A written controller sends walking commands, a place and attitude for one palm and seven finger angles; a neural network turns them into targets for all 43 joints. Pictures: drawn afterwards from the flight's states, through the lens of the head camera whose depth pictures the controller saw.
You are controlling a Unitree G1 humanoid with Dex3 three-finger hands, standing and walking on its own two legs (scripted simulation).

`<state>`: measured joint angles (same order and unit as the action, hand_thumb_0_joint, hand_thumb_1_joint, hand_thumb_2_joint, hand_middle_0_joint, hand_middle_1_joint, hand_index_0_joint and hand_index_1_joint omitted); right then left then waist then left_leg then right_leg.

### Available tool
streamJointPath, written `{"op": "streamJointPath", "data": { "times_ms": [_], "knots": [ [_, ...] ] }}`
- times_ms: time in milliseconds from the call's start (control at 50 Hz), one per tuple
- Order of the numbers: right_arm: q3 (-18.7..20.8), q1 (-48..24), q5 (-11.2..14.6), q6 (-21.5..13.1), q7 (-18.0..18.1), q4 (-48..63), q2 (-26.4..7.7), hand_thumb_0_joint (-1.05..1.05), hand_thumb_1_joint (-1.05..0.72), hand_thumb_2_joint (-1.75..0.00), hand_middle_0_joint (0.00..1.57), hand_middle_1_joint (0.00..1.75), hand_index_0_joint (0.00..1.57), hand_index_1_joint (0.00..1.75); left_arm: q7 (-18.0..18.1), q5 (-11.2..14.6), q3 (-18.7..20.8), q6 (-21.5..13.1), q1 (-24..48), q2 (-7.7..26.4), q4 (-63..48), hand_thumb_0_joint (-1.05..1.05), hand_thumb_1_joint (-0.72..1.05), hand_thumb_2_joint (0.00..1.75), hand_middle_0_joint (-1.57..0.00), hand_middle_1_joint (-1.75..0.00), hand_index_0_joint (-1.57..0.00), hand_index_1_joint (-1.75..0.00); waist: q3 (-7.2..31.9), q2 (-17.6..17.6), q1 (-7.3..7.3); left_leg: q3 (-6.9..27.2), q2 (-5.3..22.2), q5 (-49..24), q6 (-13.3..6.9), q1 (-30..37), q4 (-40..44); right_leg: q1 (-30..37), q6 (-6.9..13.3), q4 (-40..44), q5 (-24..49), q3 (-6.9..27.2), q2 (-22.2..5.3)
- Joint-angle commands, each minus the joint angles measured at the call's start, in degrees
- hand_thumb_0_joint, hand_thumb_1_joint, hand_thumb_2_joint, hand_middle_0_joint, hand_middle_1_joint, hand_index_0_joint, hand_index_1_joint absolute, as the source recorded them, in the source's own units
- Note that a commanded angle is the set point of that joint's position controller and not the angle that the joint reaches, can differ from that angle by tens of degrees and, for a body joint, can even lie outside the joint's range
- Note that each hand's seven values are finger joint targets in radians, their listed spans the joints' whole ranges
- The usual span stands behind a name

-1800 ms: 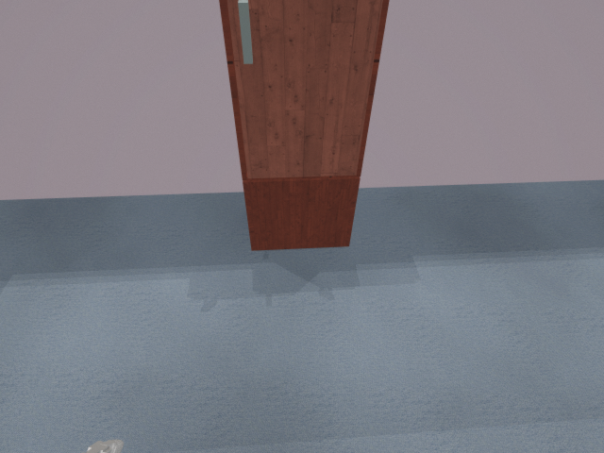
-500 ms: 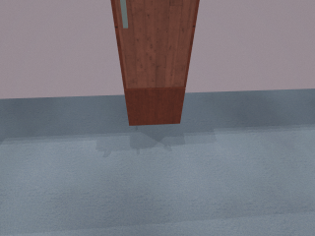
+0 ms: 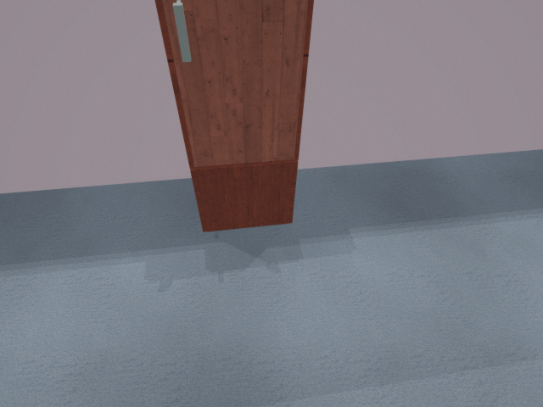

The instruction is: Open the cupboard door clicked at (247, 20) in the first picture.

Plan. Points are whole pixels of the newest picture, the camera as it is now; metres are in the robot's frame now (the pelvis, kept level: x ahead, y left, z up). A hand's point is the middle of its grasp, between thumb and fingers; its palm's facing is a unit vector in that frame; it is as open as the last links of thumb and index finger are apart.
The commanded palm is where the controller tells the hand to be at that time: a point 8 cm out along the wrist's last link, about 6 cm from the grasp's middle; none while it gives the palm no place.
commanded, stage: walk to a spot facing it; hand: left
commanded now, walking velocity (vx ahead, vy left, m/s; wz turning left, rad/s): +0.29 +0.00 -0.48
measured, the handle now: (182, 31) +0.99 +0.32 +0.16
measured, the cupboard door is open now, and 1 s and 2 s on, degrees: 0 0 0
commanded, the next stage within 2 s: turn to face it in 0.24 s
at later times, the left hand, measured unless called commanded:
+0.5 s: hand out of the picture +0.13 +0.12 -0.17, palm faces -0.05 -0.99 -0.15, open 7.4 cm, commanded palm none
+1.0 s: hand (178, 340) +0.28 +0.20 -0.17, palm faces +0.13 -0.97 -0.21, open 7.4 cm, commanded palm none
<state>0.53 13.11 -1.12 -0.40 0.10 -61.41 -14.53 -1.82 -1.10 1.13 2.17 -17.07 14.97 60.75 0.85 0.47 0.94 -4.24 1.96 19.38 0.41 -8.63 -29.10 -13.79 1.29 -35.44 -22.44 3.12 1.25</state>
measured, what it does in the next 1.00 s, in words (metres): walks ahead: right foot, then left foot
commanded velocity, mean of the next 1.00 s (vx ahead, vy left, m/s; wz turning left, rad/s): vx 0.08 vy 0.00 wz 0.19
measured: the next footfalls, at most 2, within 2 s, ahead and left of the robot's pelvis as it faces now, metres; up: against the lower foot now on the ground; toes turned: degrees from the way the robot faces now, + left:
right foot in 0.16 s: +0.11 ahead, -0.13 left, +0.00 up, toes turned -10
left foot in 0.60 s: +0.31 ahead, +0.06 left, +0.00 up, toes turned +6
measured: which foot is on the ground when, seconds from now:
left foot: down 0.00-0.16, up 0.18-0.58, down 0.60-1.00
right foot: up 0.00-0.14, down 0.16-0.62, up 0.64-1.00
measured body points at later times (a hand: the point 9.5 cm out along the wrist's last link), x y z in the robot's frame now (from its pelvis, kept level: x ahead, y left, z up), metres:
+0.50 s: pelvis +0.14 -0.04 +0.01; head +0.15 -0.04 +0.46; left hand +0.14 +0.17 -0.15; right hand +0.18 -0.28 -0.15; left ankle +0.23 +0.08 -0.69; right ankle +0.07 -0.12 -0.73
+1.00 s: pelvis +0.22 +0.00 +0.01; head +0.23 +0.02 +0.46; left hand +0.27 +0.25 -0.15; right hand +0.28 -0.23 -0.13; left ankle +0.27 +0.05 -0.73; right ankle +0.23 -0.17 -0.67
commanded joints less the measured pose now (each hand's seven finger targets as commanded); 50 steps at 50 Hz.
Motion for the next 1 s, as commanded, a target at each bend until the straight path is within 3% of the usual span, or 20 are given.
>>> {"op": "streamJointPath", "data": {
  "times_ms": [0,60,100,120,140,160,180,200,280,420,500,540,560,580,600,620,640,680,760,980],
  "knots": [
    [3.89,6.92,-0.04,-2.46,1.1,2.01,-12.63,0.0,-0.9,-0.9,0.2,0.3,0.2,0.3,-0.2,-0.15,2.15,-2.75,10.28,5.16,-9.38,0.0,0.9,0.9,-0.2,-0.3,-0.2,-0.3,-8.6,-9.3,-4.65,20.08,21.15,0.25,-12.59,10.28,17.49,-25.7,-0.82,-15.2,-6.92,-2.26,-4.03],
    [3.69,3.17,-0.42,-2.8,1.19,2.78,-10.68,0.0,-0.9,-0.9,0.2,0.3,0.2,0.3,-0.75,0.08,2.27,-3.16,5.73,2.02,-8.26,0.0,0.9,0.9,-0.2,-0.3,-0.2,-0.3,-6.63,-8.38,-1.22,7.65,17.86,-11.78,-8.81,3.76,12.23,-13.21,-0.74,-7.44,-4.33,-5.85,-5.5],
    [3.67,0.05,-0.27,-2.62,1.08,3.24,-9.78,0.0,-0.9,-0.9,0.2,0.3,0.2,0.3,-0.85,-0.15,2.9,-3.3,-4.97,1.61,-4.52,0.0,0.9,0.9,-0.2,-0.3,-0.2,-0.3,-2.8,-4.78,3.95,0.24,12.68,-7.94,-4.8,-6.04,-0.32,5.23,-0.2,2.62,7.34,-9.94,-1.89],
    [3.15,0.25,0.35,-2.69,0.61,3.73,-7.45,0.0,-0.9,-0.9,0.2,0.3,0.2,0.3,-0.23,-0.53,3.78,-3.91,-12.96,5.29,-1.93,0.0,0.9,0.9,-0.2,-0.3,-0.2,-0.3,0.53,5.35,7.25,-4.59,8.04,-4.78,-2.22,-13.79,-14.19,16.42,1.4,8.38,5.92,-4.34,-4.77],
    [2.05,-0.72,0.78,-2.92,0.1,6.22,-2.86,0.0,-0.9,-0.9,0.2,0.3,0.2,0.3,0.99,-0.67,5.26,-4.9,-18.92,11.82,-0.57,0.0,0.9,0.9,-0.2,-0.3,-0.2,-0.3,0.88,23.0,8.54,-6.78,0.83,13.18,0.81,-28.86,-32.98,21.46,7.54,19.27,2.2,24.06,-20.99],
    [2.43,-3.14,0.4,-3.06,0.09,7.78,-4.16,0.0,-0.9,-0.9,0.2,0.3,0.2,0.3,1.89,0.49,4.96,-4.86,-19.57,12.18,-0.8,0.0,0.9,0.9,-0.2,-0.3,-0.2,-0.3,0.93,17.78,8.07,0.4,1.66,14.11,-0.02,-31.71,-39.88,19.53,11.08,24.14,3.35,32.95,-24.36],
    [2.9,-2.96,0.39,-2.95,0.04,7.06,-4.34,0.0,-0.9,-0.9,0.2,0.3,0.2,0.3,2.36,0.59,4.82,-4.89,-15.15,10.35,-1.76,0.0,0.9,0.9,-0.2,-0.3,-0.2,-0.3,-1.59,10.3,5.71,2.34,4.42,8.52,-0.41,-32.18,-41.71,17.0,12.03,23.76,1.29,28.3,-23.84],
    [2.82,-4.15,0.37,-2.99,-0.16,6.28,-3.29,0.0,-0.9,-0.9,0.2,0.3,0.2,0.3,2.29,0.36,4.4,-4.94,-11.56,8.57,-2.69,0.0,0.9,0.9,-0.2,-0.3,-0.2,-0.3,-4.5,7.07,4.85,2.67,5.78,4.98,-0.24,-31.28,-42.13,10.8,11.69,24.05,-1.56,25.47,-22.06],
    [2.8,1.76,-0.46,-1.31,-0.52,3.06,0.05,0.0,-0.9,-0.9,0.2,0.3,0.2,0.3,2.65,-0.26,2.56,-5.64,-5.57,2.91,-3.06,0.0,0.9,0.9,-0.2,-0.3,-0.2,-0.3,-6.76,2.71,-0.87,1.72,6.37,-3.42,1.18,-24.63,-36.61,0.51,8.86,24.43,10.57,10.66,-16.4],
    [1.93,-0.41,0.39,-0.66,-0.63,3.64,3.02,0.0,-0.9,-0.9,0.2,0.3,0.2,0.3,3.48,-0.19,1.42,-6.29,-8.75,0.63,-0.05,0.0,0.9,0.9,-0.2,-0.3,-0.2,-0.3,-3.6,5.26,-0.77,-0.56,3.98,-7.46,1.47,-23.92,-21.57,9.93,6.51,19.53,40.05,-2.46,-13.72],
    [1.59,-3.06,0.69,-0.86,-0.41,4.43,3.64,0.0,-0.9,-0.9,0.2,0.3,0.2,0.3,4.15,-0.42,1.52,-5.3,-8.16,0.56,0.49,0.0,0.9,0.9,-0.2,-0.3,-0.2,-0.3,-5.85,7.38,0.14,-1.9,2.18,-7.03,0.02,-18.64,-12.71,9.81,5.1,16.36,44.53,-5.57,-14.86],
    [1.76,-0.28,0.41,-0.94,-0.06,3.87,2.72,0.0,-0.9,-0.9,0.2,0.3,0.2,0.3,4.46,-0.29,1.81,-4.78,-7.13,0.95,0.08,0.0,0.9,0.9,-0.2,-0.3,-0.2,-0.3,-5.21,6.36,-1.44,-2.25,0.89,-9.76,-0.91,-12.58,-7.51,9.07,3.87,10.86,47.14,-6.97,-14.6],
    [2.23,4.48,0.15,-0.9,0.15,2.58,1.62,0.0,-0.9,-0.9,0.2,0.3,0.2,0.3,4.58,-0.11,1.95,-4.41,-6.31,1.07,-0.25,0.0,0.9,0.9,-0.2,-0.3,-0.2,-0.3,-3.34,4.7,-3.59,-1.84,0.35,-15.23,-1.41,-6.91,-3.22,8.21,2.5,4.2,45.29,-8.58,-13.81],
    [3.02,9.95,-0.27,-1.13,0.35,1.88,-1.73,0.0,-0.9,-0.9,0.2,0.3,0.2,0.3,4.59,0.15,2.13,-3.98,-7.06,0.45,-0.84,0.0,0.9,0.9,-0.2,-0.3,-0.2,-0.3,1.01,-2.39,-5.07,3.54,4.2,-30.78,-3.43,2.11,-0.74,3.83,0.03,-6.39,34.79,-10.77,-10.91],
    [3.77,13.05,-0.53,-1.25,0.77,2.38,-6.71,0.0,-0.9,-0.9,0.2,0.3,0.2,0.3,4.54,1.35,2.09,-3.74,-10.26,-1.81,-1.78,0.0,0.9,0.9,-0.2,-0.3,-0.2,-0.3,6.66,-16.26,-4.55,21.32,18.33,-54.86,-11.27,12.51,1.29,-8.19,-3.46,-21.06,2.85,-12.66,-3.6],
    [3.64,13.23,0.42,-0.44,1.07,1.95,-7.77,0.0,-0.9,-0.9,0.2,0.3,0.2,0.3,4.61,0.95,1.79,-3.62,-10.02,-1.53,-2.74,0.0,0.9,0.9,-0.2,-0.3,-0.2,-0.3,9.2,-16.37,-3.81,25.8,22.69,-53.24,-16.36,9.58,6.68,-7.58,-3.17,-31.75,-17.02,-7.35,-1.7],
    [3.7,9.8,0.47,-0.21,1.48,2.37,-6.71,0.0,-0.9,-0.9,0.2,0.3,0.2,0.3,4.7,0.61,1.92,-2.93,-6.56,-1.14,-2.92,0.0,0.9,0.9,-0.2,-0.3,-0.2,-0.3,5.09,-12.03,-3.37,25.72,20.88,-41.13,-15.95,5.94,10.04,-11.09,-2.84,-34.49,-13.53,-4.11,-3.64],
    [3.2,4.13,0.26,-0.59,1.69,4.59,-3.61,0.0,-0.9,-0.9,0.2,0.3,0.2,0.3,3.97,-0.1,2.61,-2.66,-1.24,-0.97,-3.67,0.0,0.9,0.9,-0.2,-0.3,-0.2,-0.3,-0.64,-6.04,-2.18,22.32,17.08,-30.24,-13.18,-1.54,11.69,-14.71,-3.71,-34.61,-7.12,-3.14,-6.6],
    [3.22,0.19,0.29,-0.8,1.57,6.14,-2.85,0.0,-0.9,-0.9,0.2,0.3,0.2,0.3,3.41,-0.44,2.99,-0.85,-3.32,-2.14,-2.84,0.0,0.9,0.9,-0.2,-0.3,-0.2,-0.3,-0.09,-5.38,-0.02,14.32,11.29,-17.54,-9.75,-7.34,15.04,-11.26,-4.75,-30.05,1.31,-3.77,-6.69],
    [4.36,4.31,-0.02,0.24,1.4,5.91,-4.21,0.0,-0.9,-0.9,0.2,0.3,0.2,0.3,3.49,-0.44,3.45,-0.02,4.7,-0.07,-6.52,0.0,0.9,0.9,-0.2,-0.3,-0.2,-0.3,-1.12,-5.81,-2.37,20.84,10.69,-10.32,-10.5,-1.7,16.27,-15.02,-5.81,-18.07,1.06,-3.51,-5.6]
  ]
}}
